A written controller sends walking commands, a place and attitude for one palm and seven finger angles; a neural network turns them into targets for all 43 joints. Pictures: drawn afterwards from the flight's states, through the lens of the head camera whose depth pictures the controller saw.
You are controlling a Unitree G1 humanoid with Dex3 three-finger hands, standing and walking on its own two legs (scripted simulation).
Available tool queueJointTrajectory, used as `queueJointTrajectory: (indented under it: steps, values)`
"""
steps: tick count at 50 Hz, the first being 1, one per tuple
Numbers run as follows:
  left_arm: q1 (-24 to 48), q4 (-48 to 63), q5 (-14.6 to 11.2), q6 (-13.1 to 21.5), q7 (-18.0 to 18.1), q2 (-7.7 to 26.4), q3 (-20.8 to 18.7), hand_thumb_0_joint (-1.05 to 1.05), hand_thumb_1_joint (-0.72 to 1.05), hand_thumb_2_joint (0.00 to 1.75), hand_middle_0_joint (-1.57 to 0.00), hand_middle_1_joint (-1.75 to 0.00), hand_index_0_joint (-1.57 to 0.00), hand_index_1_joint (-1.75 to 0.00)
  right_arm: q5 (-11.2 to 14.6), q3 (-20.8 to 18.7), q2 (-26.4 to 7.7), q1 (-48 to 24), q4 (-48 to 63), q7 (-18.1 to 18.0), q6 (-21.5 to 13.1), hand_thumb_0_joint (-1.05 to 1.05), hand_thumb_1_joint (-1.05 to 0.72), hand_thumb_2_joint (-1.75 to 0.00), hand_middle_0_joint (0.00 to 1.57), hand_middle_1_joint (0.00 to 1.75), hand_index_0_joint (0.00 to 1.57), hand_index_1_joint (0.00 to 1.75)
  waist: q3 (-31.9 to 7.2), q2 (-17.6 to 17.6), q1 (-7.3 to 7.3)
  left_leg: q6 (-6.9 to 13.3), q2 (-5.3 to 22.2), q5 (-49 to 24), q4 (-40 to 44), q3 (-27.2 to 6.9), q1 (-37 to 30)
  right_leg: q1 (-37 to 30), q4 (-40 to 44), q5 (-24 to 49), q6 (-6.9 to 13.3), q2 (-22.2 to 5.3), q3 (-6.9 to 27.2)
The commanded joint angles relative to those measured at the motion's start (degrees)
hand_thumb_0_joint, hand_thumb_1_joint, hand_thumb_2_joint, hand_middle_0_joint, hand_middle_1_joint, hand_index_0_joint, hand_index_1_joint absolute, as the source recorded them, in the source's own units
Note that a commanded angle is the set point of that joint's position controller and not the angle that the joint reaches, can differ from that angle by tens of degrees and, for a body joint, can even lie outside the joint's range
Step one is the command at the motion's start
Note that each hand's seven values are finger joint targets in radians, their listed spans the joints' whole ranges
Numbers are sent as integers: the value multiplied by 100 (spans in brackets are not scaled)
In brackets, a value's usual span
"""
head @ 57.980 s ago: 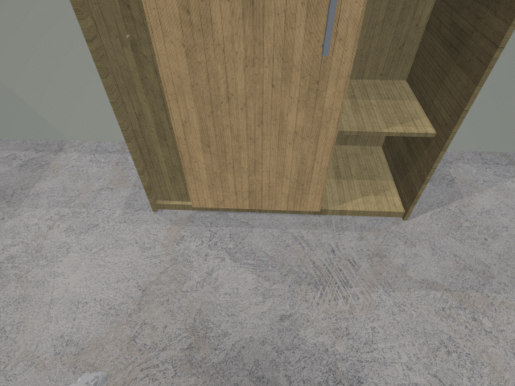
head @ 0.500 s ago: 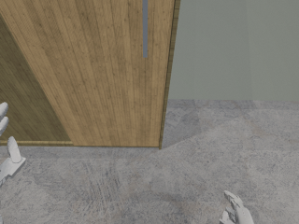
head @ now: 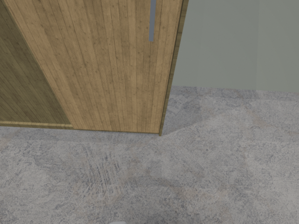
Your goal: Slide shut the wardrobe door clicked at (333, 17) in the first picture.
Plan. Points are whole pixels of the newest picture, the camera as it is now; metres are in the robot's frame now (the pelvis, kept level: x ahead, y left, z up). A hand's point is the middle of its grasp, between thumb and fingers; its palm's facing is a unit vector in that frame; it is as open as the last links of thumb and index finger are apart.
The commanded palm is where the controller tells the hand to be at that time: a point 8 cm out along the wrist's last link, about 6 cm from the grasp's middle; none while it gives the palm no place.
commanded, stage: let the arm hang, fingers relaxed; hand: left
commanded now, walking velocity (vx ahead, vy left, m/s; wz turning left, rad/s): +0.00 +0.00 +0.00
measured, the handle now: (153, 4) +0.76 +0.04 +0.20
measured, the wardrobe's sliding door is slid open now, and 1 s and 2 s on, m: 0.00 0.00 0.00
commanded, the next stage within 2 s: look to check the result in 0.60 s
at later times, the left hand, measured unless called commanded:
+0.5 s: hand (68, 217) +0.15 +0.24 -0.13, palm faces -0.03 -0.94 -0.34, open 7.4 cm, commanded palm none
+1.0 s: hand (78, 222) +0.14 +0.21 -0.15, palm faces -0.04 -0.94 -0.33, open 7.4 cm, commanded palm none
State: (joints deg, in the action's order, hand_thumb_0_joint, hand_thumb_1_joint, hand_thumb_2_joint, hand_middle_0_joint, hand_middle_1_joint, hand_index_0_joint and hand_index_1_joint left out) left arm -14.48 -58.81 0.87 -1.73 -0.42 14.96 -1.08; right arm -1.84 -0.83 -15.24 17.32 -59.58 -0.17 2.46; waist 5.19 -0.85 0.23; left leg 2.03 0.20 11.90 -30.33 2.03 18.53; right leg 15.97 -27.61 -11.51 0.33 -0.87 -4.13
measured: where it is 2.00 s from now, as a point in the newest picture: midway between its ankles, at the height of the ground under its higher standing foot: outside the picture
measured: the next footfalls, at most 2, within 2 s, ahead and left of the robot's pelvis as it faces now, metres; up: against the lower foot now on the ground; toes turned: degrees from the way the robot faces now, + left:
none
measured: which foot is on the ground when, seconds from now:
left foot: down 0.00-1.00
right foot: down 0.00-1.00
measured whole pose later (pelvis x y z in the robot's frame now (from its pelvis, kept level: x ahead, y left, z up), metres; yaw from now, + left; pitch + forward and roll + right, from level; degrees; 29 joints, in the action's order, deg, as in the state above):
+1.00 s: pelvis +0.06 -0.03 +0.01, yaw -2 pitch -1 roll +0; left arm -6.4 -65.1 0.3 0.7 0.3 17.1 -0.6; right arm -1.2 0.5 -17.8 6.6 -64.8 -0.6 0.6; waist 3.6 1.4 0.4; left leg -0.3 1.1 11.5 -18.0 3.2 5.7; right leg 5.1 -18.1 -12.3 1.4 0.6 -2.8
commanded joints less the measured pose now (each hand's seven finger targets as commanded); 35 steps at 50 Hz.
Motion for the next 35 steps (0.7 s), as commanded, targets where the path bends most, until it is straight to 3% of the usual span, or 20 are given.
queueJointTrajectory:
  steps: [1, 7, 15, 21, 35]
  values:
    - [430, 229, 9, 255, 84, 1143, -255, 0, 90, 90, -20, -30, -20, -30, 44, -272, -1133, -392, 364, -91, -271, 0, -90, -90, 20, 30, 20, 30, -733, 361, 17, 83, 689, 794, 1061, -867, -212, -381, 767, -717, 320, -529, 782]
    - [629, -107, 9, 264, 86, 1275, -215, 0, 90, 90, -20, -30, -20, -30, 48, -248, -1255, -637, 125, -73, -290, 0, -90, -90, 20, 30, 20, 30, -441, 167, -8, 77, 766, 550, 1356, -896, -380, -396, 888, -450, 244, -551, 713]
    - [968, -218, 6, 334, 88, 1461, -152, 0, 90, 90, -20, -30, -20, -30, 62, -181, -1386, -1097, -22, -27, -332, 0, -90, -90, 20, 30, 20, 30, -633, -81, 13, 48, 745, -477, 1370, -752, -946, -534, 989, 242, 156, -640, 731]
    - [1105, -172, 10, 377, 102, 1533, -146, 0, 90, 90, -20, -30, -20, -30, 74, -140, -1448, -1337, -61, -9, -362, 0, -90, -90, 20, 30, 20, 30, -815, 31, 18, 11, 747, -1169, 1335, -657, -1231, -739, 973, 877, 128, -678, 765]
    - [1105, -165, -15, 375, 120, 1449, -142, 0, 90, 90, -20, -30, -20, -30, 64, -72, -1404, -1446, -111, -55, -354, 0, -90, -90, 20, 30, 20, 30, -916, 218, 22, -70, 744, -1475, 1332, -526, -1477, -1040, 1070, 1391, 167, -721, 784]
